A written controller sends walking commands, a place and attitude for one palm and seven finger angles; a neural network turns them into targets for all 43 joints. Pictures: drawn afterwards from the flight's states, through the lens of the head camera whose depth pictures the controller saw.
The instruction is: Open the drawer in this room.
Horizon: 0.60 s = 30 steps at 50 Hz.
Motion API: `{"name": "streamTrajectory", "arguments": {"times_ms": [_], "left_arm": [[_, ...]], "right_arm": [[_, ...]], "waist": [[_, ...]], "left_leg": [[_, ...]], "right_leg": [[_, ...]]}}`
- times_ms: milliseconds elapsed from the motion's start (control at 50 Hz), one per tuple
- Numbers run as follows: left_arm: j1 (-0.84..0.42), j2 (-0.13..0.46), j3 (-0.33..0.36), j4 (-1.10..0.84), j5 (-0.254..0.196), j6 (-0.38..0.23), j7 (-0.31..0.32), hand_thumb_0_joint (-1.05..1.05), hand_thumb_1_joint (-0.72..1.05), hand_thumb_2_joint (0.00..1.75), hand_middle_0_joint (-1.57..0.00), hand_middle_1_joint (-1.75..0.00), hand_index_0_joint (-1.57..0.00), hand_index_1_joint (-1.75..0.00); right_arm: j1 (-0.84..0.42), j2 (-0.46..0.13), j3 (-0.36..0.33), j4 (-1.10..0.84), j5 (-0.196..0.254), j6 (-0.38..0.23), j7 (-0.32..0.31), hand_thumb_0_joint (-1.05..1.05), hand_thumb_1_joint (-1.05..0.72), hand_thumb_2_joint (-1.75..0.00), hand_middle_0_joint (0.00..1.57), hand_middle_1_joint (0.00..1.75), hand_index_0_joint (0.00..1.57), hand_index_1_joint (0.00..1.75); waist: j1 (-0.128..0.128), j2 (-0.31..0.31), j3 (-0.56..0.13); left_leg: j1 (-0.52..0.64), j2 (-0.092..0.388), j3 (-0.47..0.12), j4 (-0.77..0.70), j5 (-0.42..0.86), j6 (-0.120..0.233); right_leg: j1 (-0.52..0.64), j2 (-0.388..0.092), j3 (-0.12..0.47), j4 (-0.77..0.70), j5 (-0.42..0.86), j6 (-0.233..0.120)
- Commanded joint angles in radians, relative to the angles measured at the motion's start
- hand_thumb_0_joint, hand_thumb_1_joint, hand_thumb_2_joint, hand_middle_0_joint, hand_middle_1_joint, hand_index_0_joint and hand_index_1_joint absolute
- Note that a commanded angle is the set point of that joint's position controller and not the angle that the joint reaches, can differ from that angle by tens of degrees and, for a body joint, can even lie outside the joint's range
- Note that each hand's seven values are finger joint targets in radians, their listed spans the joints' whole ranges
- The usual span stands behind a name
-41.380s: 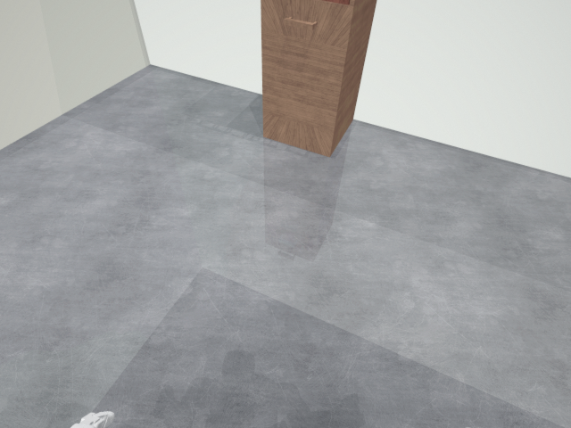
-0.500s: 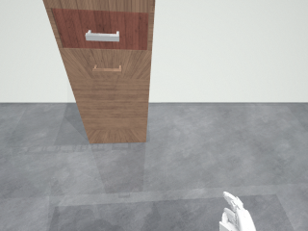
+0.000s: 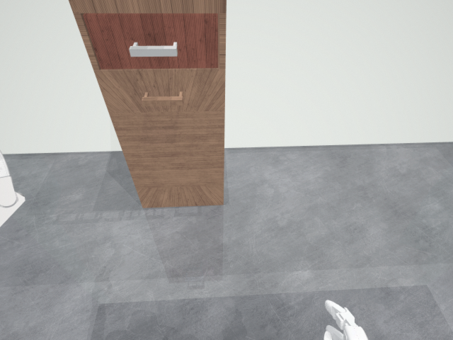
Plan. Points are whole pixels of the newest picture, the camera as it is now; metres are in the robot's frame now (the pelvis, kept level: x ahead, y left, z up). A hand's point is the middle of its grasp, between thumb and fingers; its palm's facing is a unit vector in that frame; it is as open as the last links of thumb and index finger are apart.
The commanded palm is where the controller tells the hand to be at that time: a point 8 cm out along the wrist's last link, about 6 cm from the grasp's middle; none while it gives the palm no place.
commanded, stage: let the arm hang, fingers relaxed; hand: left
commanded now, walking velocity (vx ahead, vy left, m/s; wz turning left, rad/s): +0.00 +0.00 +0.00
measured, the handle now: (154, 48) +0.88 +0.24 +0.12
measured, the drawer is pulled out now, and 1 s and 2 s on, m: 0.00 0.00 0.00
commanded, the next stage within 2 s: look to check the result in 1.08 s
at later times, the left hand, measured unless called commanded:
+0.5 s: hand out of the picture -0.04 +0.23 -0.15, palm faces +0.06 -0.97 -0.24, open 7.2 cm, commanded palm none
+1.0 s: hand out of the picture +0.04 +0.23 -0.14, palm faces +0.00 -0.97 -0.24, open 7.4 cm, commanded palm none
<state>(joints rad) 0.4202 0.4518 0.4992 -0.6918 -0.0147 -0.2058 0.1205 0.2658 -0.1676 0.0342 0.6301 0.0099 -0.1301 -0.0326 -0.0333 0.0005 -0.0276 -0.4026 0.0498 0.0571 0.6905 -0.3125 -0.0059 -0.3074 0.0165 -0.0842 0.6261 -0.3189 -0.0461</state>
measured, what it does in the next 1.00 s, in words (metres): stands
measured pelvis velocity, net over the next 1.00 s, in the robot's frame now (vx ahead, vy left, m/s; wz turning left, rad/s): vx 0.00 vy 0.03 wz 0.02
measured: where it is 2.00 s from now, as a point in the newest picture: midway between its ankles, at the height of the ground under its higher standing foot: outside the picture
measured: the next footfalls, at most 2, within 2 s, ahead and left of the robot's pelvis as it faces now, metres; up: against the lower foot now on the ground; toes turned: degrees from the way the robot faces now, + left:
none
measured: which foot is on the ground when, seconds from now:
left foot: down 0.00-1.00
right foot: down 0.00-1.00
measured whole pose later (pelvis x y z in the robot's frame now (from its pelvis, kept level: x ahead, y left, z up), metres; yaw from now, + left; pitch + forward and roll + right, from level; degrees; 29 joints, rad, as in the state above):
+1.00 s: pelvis +0.00 +0.03 +0.02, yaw +1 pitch -3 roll +0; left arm 0.21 0.21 0.00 1.10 0.01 -0.01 0.01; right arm 0.28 -0.21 -0.01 1.12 -0.01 0.01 -0.01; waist -0.02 0.01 0.04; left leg -0.17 0.01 0.09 0.37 -0.15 0.02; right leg -0.13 -0.03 -0.08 0.39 -0.22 0.00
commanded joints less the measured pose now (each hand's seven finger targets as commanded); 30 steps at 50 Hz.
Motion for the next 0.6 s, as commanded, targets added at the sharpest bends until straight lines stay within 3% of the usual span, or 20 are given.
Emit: {"name": "streamTrajectory", "arguments": {"times_ms": [0, 20, 80, 100, 140, 160, 200, 220, 260, 280, 380, 420, 580], "left_arm": [[0.047, -0.139, -0.377, 0.714, 0.071, 0.215, -0.114, 0.0, 0.9, 0.9, -0.2, -0.3, -0.2, -0.3], [0.018, -0.15, -0.385, 0.743, 0.063, 0.205, -0.115, 0.0, 0.9, 0.9, -0.2, -0.3, -0.2, -0.3], [-0.061, -0.109, -0.414, 0.897, 0.053, 0.197, -0.116, 0.0, 0.9, 0.9, -0.2, -0.3, -0.2, -0.3], [-0.094, -0.095, -0.418, 0.961, 0.054, 0.199, -0.113, 0.0, 0.9, 0.9, -0.2, -0.3, -0.2, -0.3], [-0.107, -0.092, -0.428, 1.085, 0.052, 0.203, -0.109, 0.0, 0.9, 0.9, -0.2, -0.3, -0.2, -0.3], [-0.119, -0.089, -0.433, 1.146, 0.048, 0.206, -0.107, 0.0, 0.9, 0.9, -0.2, -0.3, -0.2, -0.3], [-0.135, -0.086, -0.439, 1.274, 0.037, 0.21, -0.105, 0.0, 0.9, 0.9, -0.2, -0.3, -0.2, -0.3], [-0.129, -0.095, -0.447, 1.333, 0.029, 0.21, -0.106, 0.0, 0.9, 0.9, -0.2, -0.3, -0.2, -0.3], [-0.093, -0.1, -0.455, 1.443, 0.023, 0.204, -0.107, 0.0, 0.9, 0.9, -0.2, -0.3, -0.2, -0.3], [-0.074, -0.132, -0.438, 1.471, 0.027, 0.2, -0.104, 0.0, 0.9, 0.9, -0.2, -0.3, -0.2, -0.3], [-0.086, -0.112, -0.464, 1.607, 0.021, 0.194, -0.108, 0.0, 0.9, 0.9, -0.2, -0.3, -0.2, -0.3], [-0.096, -0.11, -0.469, 1.648, 0.022, 0.192, -0.107, 0.0, 0.9, 0.9, -0.2, -0.3, -0.2, -0.3], [-0.106, -0.103, -0.485, 1.754, 0.023, 0.192, -0.099, 0.0, 0.9, 0.9, -0.2, -0.3, -0.2, -0.3]], "right_arm": [[-0.039, -0.194, -0.12, 0.057, -0.016, 0.005, 0.039, 0.0, -0.9, -0.9, 0.2, 0.3, 0.2, 0.3], [-0.015, -0.166, -0.098, 0.063, -0.015, 0.035, 0.042, 0.0, -0.9, -0.9, 0.2, 0.3, 0.2, 0.3], [-0.026, -0.174, -0.08, 0.043, -0.031, 0.095, 0.047, 0.0, -0.9, -0.9, 0.2, 0.3, 0.2, 0.3], [-0.038, -0.188, -0.086, 0.045, -0.036, 0.104, 0.048, 0.0, -0.9, -0.9, 0.2, 0.3, 0.2, 0.3], [-0.04, -0.188, -0.08, 0.066, -0.047, 0.119, 0.038, 0.0, -0.9, -0.9, 0.2, 0.3, 0.2, 0.3], [-0.034, -0.191, -0.076, 0.089, -0.048, 0.122, 0.035, 0.0, -0.9, -0.9, 0.2, 0.3, 0.2, 0.3], [-0.029, -0.195, -0.068, 0.136, -0.042, 0.124, 0.031, 0.0, -0.9, -0.9, 0.2, 0.3, 0.2, 0.3], [-0.034, -0.188, -0.061, 0.161, -0.04, 0.126, 0.027, 0.0, -0.9, -0.9, 0.2, 0.3, 0.2, 0.3], [-0.036, -0.178, -0.053, 0.196, -0.034, 0.129, 0.019, 0.0, -0.9, -0.9, 0.2, 0.3, 0.2, 0.3], [-0.029, -0.161, -0.059, 0.205, -0.039, 0.13, 0.015, 0.0, -0.9, -0.9, 0.2, 0.3, 0.2, 0.3], [0.016, -0.168, -0.059, 0.276, -0.029, 0.135, 0.011, 0.0, -0.9, -0.9, 0.2, 0.3, 0.2, 0.3], [0.025, -0.179, -0.062, 0.298, -0.025, 0.136, 0.01, 0.0, -0.9, -0.9, 0.2, 0.3, 0.2, 0.3], [0.041, -0.192, -0.062, 0.39, -0.025, 0.138, 0.011, 0.0, -0.9, -0.9, 0.2, 0.3, 0.2, 0.3]], "waist": [[-0.017, -0.031, -0.141], [0.005, -0.083, -0.117], [0.012, -0.312, -0.009], [0.013, -0.331, 0.025], [0.017, -0.274, 0.049], [0.017, -0.224, 0.043], [0.018, 0.041, 0.049], [0.021, 0.129, 0.062], [0.03, 0.181, 0.049], [0.031, 0.223, 0.014], [0.021, 0.157, -0.039], [0.017, 0.078, -0.003], [0.016, -0.03, 0.134]], "left_leg": [[-0.097, 0.024, -0.072, 0.152, -0.17, -0.022], [-0.1, 0.005, -0.037, 0.112, -0.124, -0.013], [-0.045, -0.027, -0.042, -0.003, 0.01, 0.014], [-0.018, -0.018, -0.047, -0.023, 0.054, 0.016], [0.075, -0.001, -0.077, -0.097, 0.217, 0.03], [0.11, 0.015, -0.086, -0.126, 0.265, 0.032], [0.157, 0.054, -0.121, -0.189, 0.379, 0.043], [0.146, 0.068, -0.128, -0.227, 0.356, 0.05], [0.136, 0.067, -0.119, -0.259, 0.27, 0.045], [0.144, 0.065, -0.117, -0.268, 0.226, 0.043], [0.205, 0.073, -0.116, -0.297, 0.167, 0.039], [0.212, 0.08, -0.117, -0.314, 0.17, 0.042], [0.205, 0.078, -0.115, -0.393, 0.083, 0.043]], "right_leg": [[0.083, -0.308, 0.269, -0.08, 0.488, -0.1], [0.096, -0.277, 0.198, -0.071, 0.49, -0.089], [0.097, -0.23, 0.143, -0.091, 0.618, -0.049], [0.073, -0.221, 0.132, -0.1, 0.598, -0.039], [0.055, -0.192, 0.133, -0.12, 0.557, -0.003], [0.055, -0.176, 0.128, -0.135, 0.474, 0.011], [0.045, -0.136, 0.105, -0.129, 0.282, 0.029], [0.06, -0.119, 0.099, -0.147, 0.204, 0.028], [0.118, -0.116, 0.106, -0.199, 0.161, 0.016], [0.145, -0.121, 0.107, -0.22, 0.156, 0.008], [0.178, -0.131, 0.106, -0.274, 0.16, 0.002], [0.159, -0.133, 0.098, -0.291, 0.156, 0.004], [0.088, -0.131, 0.1, -0.335, 0.054, 0.011]]}}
